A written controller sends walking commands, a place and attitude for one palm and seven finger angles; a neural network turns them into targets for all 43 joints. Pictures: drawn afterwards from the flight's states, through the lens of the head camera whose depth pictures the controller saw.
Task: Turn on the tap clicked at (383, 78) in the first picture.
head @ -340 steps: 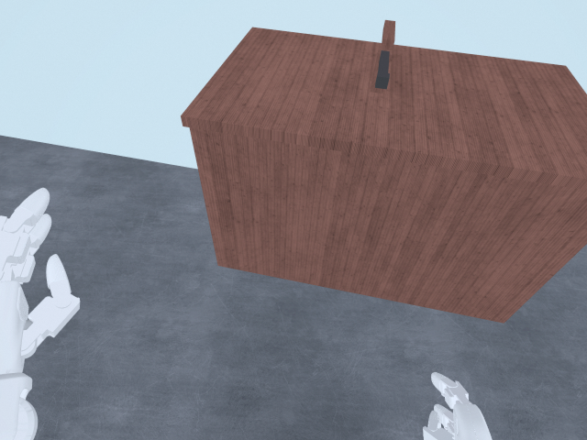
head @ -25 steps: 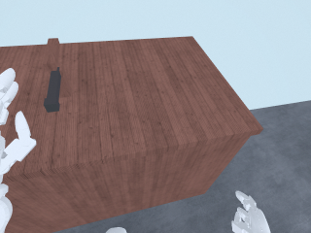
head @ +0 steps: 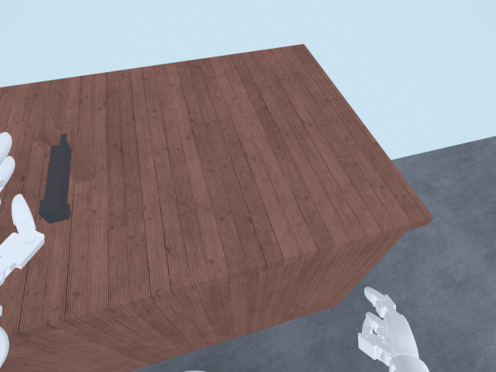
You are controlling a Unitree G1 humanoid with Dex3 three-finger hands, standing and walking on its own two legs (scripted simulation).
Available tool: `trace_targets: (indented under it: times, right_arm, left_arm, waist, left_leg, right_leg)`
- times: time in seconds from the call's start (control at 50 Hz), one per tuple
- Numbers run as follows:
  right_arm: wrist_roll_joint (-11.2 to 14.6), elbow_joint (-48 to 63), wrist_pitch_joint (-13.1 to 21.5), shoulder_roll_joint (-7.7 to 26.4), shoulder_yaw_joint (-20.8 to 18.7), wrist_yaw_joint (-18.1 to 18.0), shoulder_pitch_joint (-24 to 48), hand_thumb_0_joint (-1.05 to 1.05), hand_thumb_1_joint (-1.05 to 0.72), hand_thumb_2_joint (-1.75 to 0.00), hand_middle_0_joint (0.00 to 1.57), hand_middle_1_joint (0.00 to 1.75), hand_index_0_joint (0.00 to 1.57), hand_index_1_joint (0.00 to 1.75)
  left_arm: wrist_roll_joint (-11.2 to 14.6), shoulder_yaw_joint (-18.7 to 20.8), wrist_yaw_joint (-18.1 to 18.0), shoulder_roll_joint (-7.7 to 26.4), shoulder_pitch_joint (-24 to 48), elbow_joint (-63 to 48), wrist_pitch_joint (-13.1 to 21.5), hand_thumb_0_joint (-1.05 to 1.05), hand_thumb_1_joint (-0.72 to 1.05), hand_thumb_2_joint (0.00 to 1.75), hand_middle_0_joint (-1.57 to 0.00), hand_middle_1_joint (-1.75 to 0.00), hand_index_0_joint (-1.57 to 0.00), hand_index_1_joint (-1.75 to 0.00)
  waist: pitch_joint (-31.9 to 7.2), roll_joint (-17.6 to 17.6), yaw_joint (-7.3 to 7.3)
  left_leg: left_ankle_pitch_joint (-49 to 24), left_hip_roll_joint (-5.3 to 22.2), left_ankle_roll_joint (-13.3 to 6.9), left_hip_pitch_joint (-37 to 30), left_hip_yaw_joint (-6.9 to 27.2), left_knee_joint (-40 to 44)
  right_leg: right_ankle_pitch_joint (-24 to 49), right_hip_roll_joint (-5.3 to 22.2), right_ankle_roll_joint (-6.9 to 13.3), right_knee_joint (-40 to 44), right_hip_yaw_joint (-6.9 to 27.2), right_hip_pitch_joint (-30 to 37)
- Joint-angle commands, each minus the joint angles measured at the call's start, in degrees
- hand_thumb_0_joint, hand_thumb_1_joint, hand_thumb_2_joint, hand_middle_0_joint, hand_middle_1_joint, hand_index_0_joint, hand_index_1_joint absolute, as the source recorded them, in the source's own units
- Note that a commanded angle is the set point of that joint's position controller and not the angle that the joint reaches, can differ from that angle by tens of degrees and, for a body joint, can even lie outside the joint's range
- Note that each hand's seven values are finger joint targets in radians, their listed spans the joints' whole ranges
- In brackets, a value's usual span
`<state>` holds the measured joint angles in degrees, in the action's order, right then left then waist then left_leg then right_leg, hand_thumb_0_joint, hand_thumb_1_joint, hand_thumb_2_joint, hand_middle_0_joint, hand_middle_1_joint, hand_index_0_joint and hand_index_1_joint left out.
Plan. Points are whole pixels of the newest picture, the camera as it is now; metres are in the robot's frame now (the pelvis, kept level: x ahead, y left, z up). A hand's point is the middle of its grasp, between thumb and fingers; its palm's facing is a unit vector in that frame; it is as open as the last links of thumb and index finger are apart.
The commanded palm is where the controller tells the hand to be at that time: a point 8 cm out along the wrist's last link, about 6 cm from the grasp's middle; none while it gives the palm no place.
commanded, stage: come to a stop and stand still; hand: left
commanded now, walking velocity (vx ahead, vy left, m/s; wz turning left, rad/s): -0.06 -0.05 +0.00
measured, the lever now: (55, 209) +0.30 +0.31 +0.09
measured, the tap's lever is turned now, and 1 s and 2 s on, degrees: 0 0 0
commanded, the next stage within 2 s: look again from close up in 0.76 s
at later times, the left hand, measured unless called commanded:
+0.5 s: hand out of the picture +0.16 +0.29 +0.16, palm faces +0.45 -0.83 -0.32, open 7.4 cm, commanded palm +0.10 +0.32 +0.18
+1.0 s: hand out of the picture +0.19 +0.33 +0.19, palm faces +0.53 -0.79 -0.32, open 7.4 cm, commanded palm +0.11 +0.32 +0.18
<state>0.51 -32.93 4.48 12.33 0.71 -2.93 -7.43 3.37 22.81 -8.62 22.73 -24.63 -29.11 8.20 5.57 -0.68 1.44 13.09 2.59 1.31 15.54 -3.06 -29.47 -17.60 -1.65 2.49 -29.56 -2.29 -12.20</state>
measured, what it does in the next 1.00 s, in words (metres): shifts its weight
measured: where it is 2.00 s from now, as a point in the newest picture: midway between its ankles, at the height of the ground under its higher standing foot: outside the picture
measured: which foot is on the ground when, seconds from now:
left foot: down 0.00-1.00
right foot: down 0.00-1.00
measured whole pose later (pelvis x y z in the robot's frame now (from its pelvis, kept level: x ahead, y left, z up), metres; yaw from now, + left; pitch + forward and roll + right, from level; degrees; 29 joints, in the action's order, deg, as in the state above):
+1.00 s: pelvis -0.05 +0.04 +0.00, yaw +1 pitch -1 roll -2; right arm 0.9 -34.1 7.9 11.9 0.5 -0.9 -9.9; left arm 2.1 24.5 -6.5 24.1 -9.3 -17.3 11.9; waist 4.0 -1.5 3.8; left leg 9.4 1.6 -1.6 17.2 -2.8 -27.8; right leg -10.9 -2.0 0.3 -24.0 -0.5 -11.9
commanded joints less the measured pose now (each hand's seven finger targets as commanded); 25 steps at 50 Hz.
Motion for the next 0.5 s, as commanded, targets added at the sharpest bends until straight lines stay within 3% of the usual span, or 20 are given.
trace_targets:
  times: [0.0,0.08,0.1,0.18,0.2,0.24,0.28,0.34,0.38,0.4,0.42,0.46,0.48]
  right_arm:
    - [0.42,10.07,2.69,5.37,-2.37,-0.5,2.59,0.0,-0.9,-0.9,0.2,0.3,0.2,0.3]
    - [0.51,10.4,1.92,5.59,-2.81,-1.09,2.75,0.0,-0.9,-0.9,0.2,0.3,0.2,0.3]
    - [0.33,10.73,1.49,5.43,-2.61,-1.11,2.35,0.0,-0.9,-0.9,0.2,0.3,0.2,0.3]
    - [0.37,10.25,1.43,5.63,-2.55,-1.84,3.06,0.0,-0.9,-0.9,0.2,0.3,0.2,0.3]
    - [0.03,10.05,1.44,5.63,-2.24,-1.84,2.51,0.0,-0.9,-0.9,0.2,0.3,0.2,0.3]
    - [0.11,9.81,1.92,5.73,-2.14,-1.86,2.24,0.0,-0.9,-0.9,0.2,0.3,0.2,0.3]
    - [0.27,9.23,2.35,5.89,-2.15,-1.87,2.73,0.0,-0.9,-0.9,0.2,0.3,0.2,0.3]
    - [0.22,8.98,2.72,6.49,-2.04,-1.48,1.47,0.0,-0.9,-0.9,0.2,0.3,0.2,0.3]
    - [0.16,8.64,3.01,6.6,-2.11,-1.47,2.54,0.0,-0.9,-0.9,0.2,0.3,0.2,0.3]
    - [0.12,8.96,3.19,6.44,-1.87,-1.36,2.25,0.0,-0.9,-0.9,0.2,0.3,0.2,0.3]
    - [0.08,9.23,3.33,6.48,-1.92,-1.3,2.33,0.0,-0.9,-0.9,0.2,0.3,0.2,0.3]
    - [0.14,9.5,3.61,6.11,-1.98,-0.89,2.03,0.0,-0.9,-0.9,0.2,0.3,0.2,0.3]
    - [0.01,9.08,3.77,6.17,-2.05,-0.74,2.34,0.0,-0.9,-0.9,0.2,0.3,0.2,0.3]
  left_arm:
    - [-0.02,4.39,-1.05,7.41,-3.61,-15.29,3.02,0.0,0.9,0.9,-0.2,-0.3,-0.2,-0.3]
    - [0.41,7.6,-1.55,10.24,-6.42,-15.58,2.49,0.0,0.9,0.9,-0.2,-0.3,-0.2,-0.3]
    - [0.63,6.12,-1.32,8.47,-6.74,-14.59,2.5,0.0,0.9,0.9,-0.2,-0.3,-0.2,-0.3]
    - [0.77,6.5,-1.32,9.79,-2.81,-13.39,2.27,0.0,0.9,0.9,-0.2,-0.3,-0.2,-0.3]
    - [0.7,4.24,-1.07,7.65,-1.63,-11.89,2.35,0.0,0.9,0.9,-0.2,-0.3,-0.2,-0.3]
    - [0.38,2.88,-1.05,6.92,1.36,-9.39,2.08,0.0,0.9,0.9,-0.2,-0.3,-0.2,-0.3]
    - [-0.28,1.87,-1.08,7.05,4.83,-9.06,1.74,0.0,0.9,0.9,-0.2,-0.3,-0.2,-0.3]
    - [-1.03,-1.78,-0.94,4.67,8.81,-6.96,1.58,0.0,0.9,0.9,-0.2,-0.3,-0.2,-0.3]
    - [-1.81,-0.16,-1.2,6.98,10.7,-8.72,1.68,0.0,0.9,0.9,-0.2,-0.3,-0.2,-0.3]
    - [-1.88,-1.23,-1.14,5.37,10.64,-8.78,1.92,0.0,0.9,0.9,-0.2,-0.3,-0.2,-0.3]
    - [-2.19,-0.23,-1.34,6.32,10.36,-9.36,2.05,0.0,0.9,0.9,-0.2,-0.3,-0.2,-0.3]
    - [-2.29,0.99,-1.35,6.97,8.67,-10.86,2.37,0.0,0.9,0.9,-0.2,-0.3,-0.2,-0.3]
    - [-2.38,2.93,-1.26,9.06,7.65,-12.51,2.62,0.0,0.9,0.9,-0.2,-0.3,-0.2,-0.3]
  waist:
    - [-20.01,3.11,-0.17]
    - [-19.61,2.9,-0.23]
    - [-18.75,3.47,-0.45]
    - [-13.14,5.1,-0.58]
    - [-11.6,5.21,-0.72]
    - [-8.22,4.11,-0.92]
    - [-5.41,3.2,-1.04]
    - [-3.65,3.46,-1.17]
    - [-3.84,5.91,-0.97]
    - [-4.71,6.75,-0.81]
    - [-5.54,7.87,-0.53]
    - [-7.78,7.66,-0.2]
    - [-9.26,9.17,-0.25]
  left_leg:
    - [-33.65,3.89,-2.28,-9.97,1.46,-1.05]
    - [-27.6,3.47,-1.69,-8.67,1.77,0.41]
    - [-24.92,3.38,-1.76,-7.58,2.04,1.2]
    - [-10.56,3.28,-1.56,-5.1,3.29,4.94]
    - [-6.26,3.17,-1.79,-3.86,3.68,6.25]
    - [2.84,2.83,-1.9,-1.99,4.01,8.06]
    - [7.28,2.52,-1.85,-2.67,4.01,8.96]
    - [12.9,2.09,-1.98,-1.53,4.91,11.32]
    - [16.96,2.81,-2.16,0.49,6.39,14.7]
    - [19.01,3.3,-2.62,2.13,8.02,16.72]
    - [20.33,3.92,-3.12,4.1,9.24,18.18]
    - [18.47,4.22,-3.55,4.83,9.62,18.09]
    - [17.92,4.31,-3.35,4.47,10.23,18.83]
  right_leg:
    - [39.32,6.73,-1.84,2.1,3.42,7.82]
    - [36.74,7.22,-1.28,3.69,5.02,7.41]
    - [33.04,7.01,-1.27,4.43,4.89,7.19]
    - [18.94,6.34,-1.23,8.7,6.71,2.48]
    - [14.6,5.96,-1.28,9.88,6.31,1.83]
    - [6.28,5.53,-1.4,13.0,7.27,-0.46]
    - [-1.29,5.39,-1.33,16.01,7.7,-4.04]
    - [-8.74,4.35,-1.56,17.42,6.98,-5.14]
    - [-7.92,3.12,-2.01,15.49,5.27,-2.6]
    - [-5.52,2.34,-2.07,13.13,4.2,0.33]
    - [-2.54,1.71,-2.11,11.04,3.89,3.51]
    - [2.28,1.48,-2.03,8.92,3.33,7.47]
    - [3.68,0.99,-2.2,7.74,2.86,8.72]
